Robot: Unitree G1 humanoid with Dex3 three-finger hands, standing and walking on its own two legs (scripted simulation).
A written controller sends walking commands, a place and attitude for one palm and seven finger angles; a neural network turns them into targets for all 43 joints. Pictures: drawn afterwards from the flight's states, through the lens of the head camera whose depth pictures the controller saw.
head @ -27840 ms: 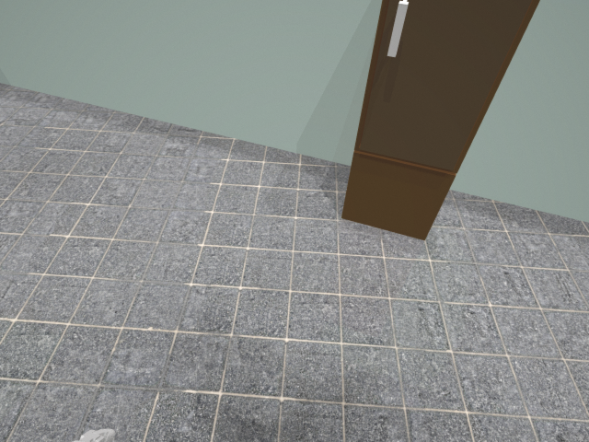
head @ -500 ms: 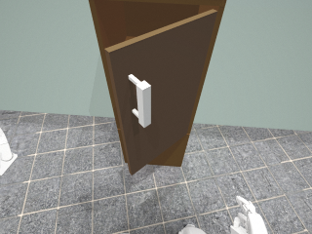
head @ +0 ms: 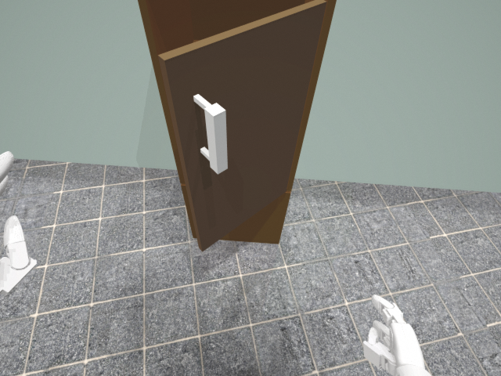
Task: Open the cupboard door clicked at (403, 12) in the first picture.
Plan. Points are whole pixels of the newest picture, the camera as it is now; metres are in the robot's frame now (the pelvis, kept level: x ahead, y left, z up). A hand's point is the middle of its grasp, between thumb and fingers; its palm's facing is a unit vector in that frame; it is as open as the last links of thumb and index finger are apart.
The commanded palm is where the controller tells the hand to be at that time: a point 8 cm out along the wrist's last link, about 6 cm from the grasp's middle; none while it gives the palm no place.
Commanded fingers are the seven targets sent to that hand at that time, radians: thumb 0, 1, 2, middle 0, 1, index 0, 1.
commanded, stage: step back with the hand held close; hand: left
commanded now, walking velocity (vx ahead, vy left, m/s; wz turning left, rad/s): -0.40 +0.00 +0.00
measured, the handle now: (209, 134) +0.49 +0.09 +0.10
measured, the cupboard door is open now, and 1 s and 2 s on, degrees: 44 44 44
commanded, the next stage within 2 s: stop stepping back and stand still in 0.04 s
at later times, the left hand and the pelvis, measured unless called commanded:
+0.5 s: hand out of the picture +0.07 +0.27 +0.16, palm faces +0.43 -0.80 -0.42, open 7.4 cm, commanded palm +0.00 +0.32 +0.18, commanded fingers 0.00 0.90 0.90 -0.20 -0.30 -0.20 -0.30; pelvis -0.13 +0.01 -0.01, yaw +1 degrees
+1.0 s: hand out of the picture +0.05 +0.27 +0.17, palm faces +0.46 -0.76 -0.47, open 7.4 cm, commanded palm none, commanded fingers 0.00 0.90 0.90 -0.20 -0.30 -0.20 -0.30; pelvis -0.15 +0.00 -0.01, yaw +0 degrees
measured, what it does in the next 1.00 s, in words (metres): walks backwards: left foot, then right foot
